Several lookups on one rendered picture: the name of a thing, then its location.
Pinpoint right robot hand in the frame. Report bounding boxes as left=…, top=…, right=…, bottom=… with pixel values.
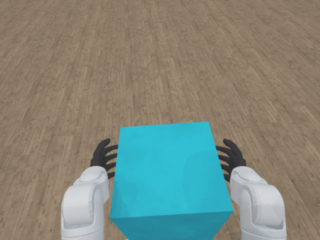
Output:
left=215, top=138, right=246, bottom=183

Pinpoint carton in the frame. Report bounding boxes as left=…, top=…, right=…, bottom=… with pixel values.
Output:
left=109, top=121, right=234, bottom=240

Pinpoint robot right forearm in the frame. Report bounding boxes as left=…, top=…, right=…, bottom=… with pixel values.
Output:
left=229, top=166, right=287, bottom=240

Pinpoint robot left forearm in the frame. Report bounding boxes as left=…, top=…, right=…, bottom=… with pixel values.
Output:
left=61, top=166, right=110, bottom=240

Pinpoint left robot hand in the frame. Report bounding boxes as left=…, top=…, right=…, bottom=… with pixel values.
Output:
left=90, top=138, right=118, bottom=180

